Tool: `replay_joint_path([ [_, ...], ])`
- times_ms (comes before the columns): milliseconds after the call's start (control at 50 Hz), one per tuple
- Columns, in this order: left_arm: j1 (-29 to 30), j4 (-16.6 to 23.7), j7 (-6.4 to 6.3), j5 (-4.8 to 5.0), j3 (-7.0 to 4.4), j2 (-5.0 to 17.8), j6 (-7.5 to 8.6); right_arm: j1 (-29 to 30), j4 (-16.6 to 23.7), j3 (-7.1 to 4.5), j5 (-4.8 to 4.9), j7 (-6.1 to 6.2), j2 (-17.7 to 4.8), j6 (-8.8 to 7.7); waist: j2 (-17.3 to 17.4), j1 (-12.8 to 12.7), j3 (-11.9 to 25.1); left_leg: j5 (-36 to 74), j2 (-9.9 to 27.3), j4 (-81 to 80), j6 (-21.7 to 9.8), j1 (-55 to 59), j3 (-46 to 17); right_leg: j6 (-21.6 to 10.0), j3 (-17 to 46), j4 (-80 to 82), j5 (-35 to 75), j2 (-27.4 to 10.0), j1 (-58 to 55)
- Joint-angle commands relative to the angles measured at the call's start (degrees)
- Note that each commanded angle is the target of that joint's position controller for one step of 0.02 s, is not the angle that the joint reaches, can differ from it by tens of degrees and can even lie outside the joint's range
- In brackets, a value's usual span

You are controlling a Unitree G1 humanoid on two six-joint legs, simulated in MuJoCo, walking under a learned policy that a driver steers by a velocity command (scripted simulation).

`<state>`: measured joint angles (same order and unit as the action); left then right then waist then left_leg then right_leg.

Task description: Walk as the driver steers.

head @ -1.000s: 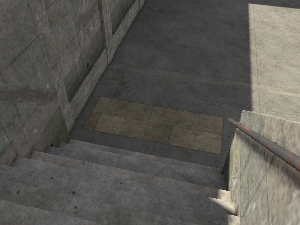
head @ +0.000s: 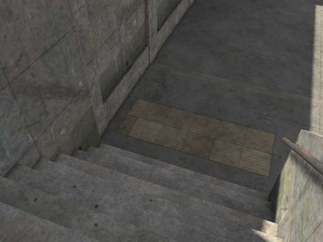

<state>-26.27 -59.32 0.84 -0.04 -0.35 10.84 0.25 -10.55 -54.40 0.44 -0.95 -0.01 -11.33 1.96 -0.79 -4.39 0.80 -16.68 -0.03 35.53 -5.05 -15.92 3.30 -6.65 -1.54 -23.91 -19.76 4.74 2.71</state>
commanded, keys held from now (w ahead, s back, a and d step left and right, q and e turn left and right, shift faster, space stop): w+shift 0.64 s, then w+e+shift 0.36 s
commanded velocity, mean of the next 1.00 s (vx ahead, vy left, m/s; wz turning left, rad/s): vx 0.89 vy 0.00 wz -0.17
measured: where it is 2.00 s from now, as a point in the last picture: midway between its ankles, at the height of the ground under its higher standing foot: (177, 228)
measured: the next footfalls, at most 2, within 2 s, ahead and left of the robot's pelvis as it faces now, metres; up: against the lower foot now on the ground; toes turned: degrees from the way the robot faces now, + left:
left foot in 0.16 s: +0.14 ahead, +0.16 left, +0.00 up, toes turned +2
right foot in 0.54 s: +0.25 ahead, +0.04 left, -0.20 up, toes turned -2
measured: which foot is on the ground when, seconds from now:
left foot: up 0.00-0.14, down 0.16-0.52, up 0.54-0.88, down 0.90-1.00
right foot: down 0.00-0.20, up 0.22-0.52, down 0.54-0.88, up 0.90-1.00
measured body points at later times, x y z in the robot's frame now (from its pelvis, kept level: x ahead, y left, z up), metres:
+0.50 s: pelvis +0.20 +0.09 -0.12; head +0.21 +0.09 +0.33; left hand +0.34 +0.35 -0.24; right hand +0.16 -0.18 -0.26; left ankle +0.11 +0.15 -0.73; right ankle +0.24 +0.03 -0.83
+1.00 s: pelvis +0.49 +0.18 -0.44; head +0.46 +0.19 +0.01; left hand +0.57 +0.43 -0.58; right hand +0.51 -0.09 -0.57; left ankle +0.50 +0.29 -1.15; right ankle +0.40 +0.04 -0.91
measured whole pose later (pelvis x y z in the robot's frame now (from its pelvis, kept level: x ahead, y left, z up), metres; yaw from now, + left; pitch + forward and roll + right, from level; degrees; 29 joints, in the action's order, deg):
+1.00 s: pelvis +0.49 +0.18 -0.44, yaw -10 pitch -1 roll -1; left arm -20.1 -53.7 -2.1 -1.8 -3.4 13.5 1.2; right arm -17.1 -53.2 -2.6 -0.9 -2.8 -14.1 -4.6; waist 0.4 -0.4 3.0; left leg -25.6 2.5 47.5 0.3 -19.4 2.6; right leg -10.0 5.8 -111.1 -31.1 3.8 39.8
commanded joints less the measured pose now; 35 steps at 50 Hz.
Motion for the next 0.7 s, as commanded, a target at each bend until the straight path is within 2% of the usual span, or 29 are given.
replay_joint_path([
  [20,-0.51,2.39,0.06,-0.01,-3.11,8.61,2.52,15.15,8.12,-1.55,0.46,-0.45,-5.25,-1.81,-5.01,-1.64,-9.44,4.12,2.84,7.85,-0.62,-21.29,-2.57,-10.34,23.69,6.71,-6.91,-20.96,0.29],
  [80,0.96,3.89,-0.85,-0.08,-3.58,8.48,3.35,15.16,7.92,-1.88,0.42,0.38,-4.41,-2.44,-3.85,-1.00,-5.32,6.34,1.24,13.01,0.94,-19.84,-1.23,-9.92,19.77,1.56,10.28,-19.99,0.59],
  [120,3.91,5.74,-1.36,0.40,-3.86,9.12,3.18,11.91,6.87,-2.38,-0.55,0.70,-4.33,-2.28,-4.10,0.75,-5.26,7.46,0.69,13.32,1.91,-12.84,0.47,-8.72,14.28,-3.56,19.78,-18.23,7.02],
  [140,8.13,7.72,-1.37,1.34,-3.79,9.61,3.13,6.16,4.92,-2.29,-0.91,0.61,-2.99,-2.31,-3.81,4.15,-3.29,8.25,-0.53,10.09,1.99,-1.03,2.16,-6.58,9.25,-9.46,23.05,-15.14,14.85],
  [160,4.45,4.31,-1.70,0.31,-3.60,7.41,3.34,5.80,4.37,-2.70,-0.82,0.86,-3.86,-3.20,-6.19,1.75,-3.05,18.77,3.76,9.19,1.53,-5.59,-4.66,-4.17,9.20,-17.22,12.37,-15.60,8.36],
  [180,4.08,4.22,-1.47,-0.81,-3.54,7.98,2.87,5.91,4.44,-3.23,-0.92,0.66,-4.32,-4.04,-4.85,1.47,-1.64,20.35,2.38,6.87,0.84,-6.23,-3.40,-3.80,9.01,-22.38,10.40,-13.88,6.83],
  [200,5.30,7.11,-1.09,-1.20,-2.58,4.93,2.08,0.49,3.55,-3.82,-2.11,0.94,-7.11,-5.32,9.41,4.30,-0.20,17.90,5.95,-4.12,-2.54,7.20,-12.63,0.94,1.62,-38.74,8.50,-6.68,20.61],
  [220,10.65,9.05,-1.11,-2.34,-2.76,5.44,1.79,-9.87,-0.64,-5.28,-1.65,0.90,-10.72,-5.85,20.32,10.29,2.45,2.87,12.78,-10.00,-5.89,20.93,-28.73,1.69,0.95,-52.45,-14.82,-2.25,39.47],
  [240,18.22,9.59,-2.08,-3.61,-3.40,9.72,2.74,-11.93,-0.55,-4.45,-1.28,0.73,-8.76,-6.95,9.10,14.21,-4.99,3.57,12.95,-5.26,-4.71,20.47,-26.91,0.93,8.22,-54.22,-14.45,-4.60,50.65],
  [280,18.96,9.20,-1.32,-3.00,-2.92,8.67,3.76,-6.09,0.13,-5.02,-1.44,1.89,-10.34,-6.76,2.96,10.34,-4.63,-7.33,15.17,-4.53,-5.49,13.51,-27.72,1.69,8.08,-47.65,-8.63,-7.12,53.09],
  [300,16.06,8.18,-1.03,-4.03,-3.96,11.55,4.40,-5.84,0.15,-5.80,-3.27,2.87,-11.59,-7.16,5.25,8.61,-2.14,-13.90,13.23,-2.35,-5.39,7.73,-26.52,3.08,5.30,-43.56,-1.65,-7.44,47.36],
  [320,17.61,7.84,-0.88,-4.20,-3.97,10.32,4.45,-3.28,0.60,-5.03,-2.98,3.02,-9.80,-6.56,5.65,7.38,-3.16,-12.55,11.70,-1.77,-5.81,-1.53,-25.22,4.31,0.66,-45.57,0.26,-6.49,41.97],
  [340,18.98,7.53,-0.85,-2.56,-4.18,8.49,4.41,-1.86,-0.16,-3.78,-2.90,3.06,-5.44,-7.95,-0.27,5.37,-4.11,-22.59,7.01,10.59,-4.54,-11.28,-17.84,3.85,6.63,-35.89,17.25,-5.38,36.30],
  [360,15.72,6.53,-0.01,-3.28,-3.74,8.32,5.02,-2.09,0.52,-4.07,-2.44,3.50,-6.33,-8.90,-1.13,3.52,-0.38,-25.55,4.32,9.33,-2.10,-13.04,-12.63,5.18,-1.81,-33.07,20.28,-2.32,29.47],
  [380,14.37,6.41,0.91,-3.62,-2.72,5.94,5.11,-1.82,-0.02,-4.46,-1.10,3.73,-5.92,-9.59,-2.84,1.03,-0.51,-28.54,2.09,9.02,-1.80,-26.35,-8.88,6.51,-6.06,-24.44,41.72,0.02,14.37],
  [400,11.85,5.54,1.51,-2.75,-2.00,3.45,4.67,1.77,-0.70,-3.94,0.82,4.13,-4.37,-9.47,0.87,-1.25,-0.18,-24.01,2.06,9.83,-1.80,-32.96,-6.14,6.57,-6.88,-24.65,49.75,-0.06,2.42],
  [420,10.76,5.70,1.70,-1.82,-1.52,3.52,4.29,3.77,0.70,-4.03,1.74,3.90,-5.10,-9.63,4.06,-1.39,-0.51,-19.33,2.46,10.96,-2.02,-34.28,-5.40,6.51,-6.90,-23.11,49.94,-0.34,-2.07],
  [460,9.57,5.70,0.79,-1.99,-1.94,7.06,3.20,3.40,0.34,-4.76,1.16,2.94,-5.89,-9.61,6.46,-0.67,-1.95,-11.16,1.69,21.36,-3.27,-31.51,-8.00,5.88,-7.43,-21.97,44.90,-0.61,-4.13],
  [480,4.52,4.30,0.31,-2.71,-2.45,9.32,2.66,3.02,0.43,-4.96,0.64,2.78,-6.45,-9.11,5.33,-2.22,-2.91,-7.15,2.54,29.74,-3.72,-31.20,-9.47,3.81,-4.49,-20.34,39.50,-2.27,-4.16],
  [500,5.44,4.99,0.36,-2.17,-2.59,10.39,2.34,2.29,0.31,-5.37,0.31,2.92,-7.26,-7.99,3.42,-2.76,-6.48,-3.26,2.12,41.22,-3.89,-25.83,-10.13,-0.62,3.91,-4.75,31.71,-7.41,2.71],
  [520,2.03,4.73,0.58,-1.38,-2.74,10.40,2.70,1.16,-0.81,-5.93,0.40,2.90,-8.56,-6.74,0.41,-5.10,-6.48,-1.11,-2.21,56.14,-3.87,-24.72,-4.23,-3.51,2.95,6.42,35.07,-8.83,-0.87],
  [540,-6.46,1.32,1.37,-1.30,-2.06,7.13,3.84,3.75,-0.16,-5.77,-0.26,1.95,-7.45,-5.55,-9.05,-8.94,-6.65,-23.12,-6.77,76.30,-5.19,-41.88,0.20,-6.03,6.83,4.59,37.21,-12.01,-14.52],
  [560,-9.06,1.95,1.75,-1.87,-1.36,9.21,4.65,-0.83,3.71,-3.84,0.95,2.20,-1.33,-5.76,-10.31,-1.86,-1.52,-25.02,-9.00,80.78,-7.18,-54.49,-7.06,-3.95,13.16,-18.36,61.79,-17.51,-22.01],
  [580,-9.07,1.42,1.08,-1.21,-1.55,10.27,4.69,-7.33,4.09,-2.81,0.63,3.04,-0.60,-6.02,-8.59,1.74,3.05,-16.74,-6.41,75.07,-8.77,-60.77,-14.25,-2.92,15.62,-24.95,56.84,-21.93,-24.52],
  [620,-6.35,1.93,0.19,0.10,-1.85,10.24,4.46,-8.10,1.02,-3.03,-2.28,3.45,-2.80,-6.24,-3.20,3.59,1.81,-8.67,-3.98,68.82,-4.83,-65.48,-16.06,-3.28,19.01,-24.11,34.14,-21.01,-15.84],
  [640,-0.07,4.76,-1.18,-0.30,-1.37,10.68,4.40,-1.41,6.24,-2.66,-3.82,2.61,-3.65,-6.56,1.08,5.71,0.36,4.89,-1.58,44.88,1.42,-56.22,-16.06,-6.08,27.21,-13.10,24.37,-26.78,3.02],
  [660,3.73,4.98,-1.19,-0.91,-0.72,9.21,4.47,2.55,6.65,-2.87,-4.51,2.17,-5.13,-6.02,-0.15,7.29,-5.37,13.18,1.40,37.10,3.82,-45.28,-10.86,-8.11,30.68,-11.82,29.07,-24.78,16.64],
  [680,2.06,3.91,-1.04,-2.54,-1.71,12.08,4.40,-0.90,2.90,-3.45,-4.82,2.02,-5.69,-4.52,-3.73,7.01,-2.44,17.52,1.17,45.19,4.04,-35.87,-6.88,-8.96,32.60,-14.23,29.23,-22.85,21.37],
  [700,4.36,5.54,-1.11,-1.89,-1.71,12.13,4.04,-0.38,2.58,-3.30,-3.72,1.35,-5.19,-3.36,-2.99,7.61,-5.05,14.55,1.96,46.33,4.29,-34.82,-5.36,-9.54,31.50,-15.41,27.38,-21.06,24.26],
])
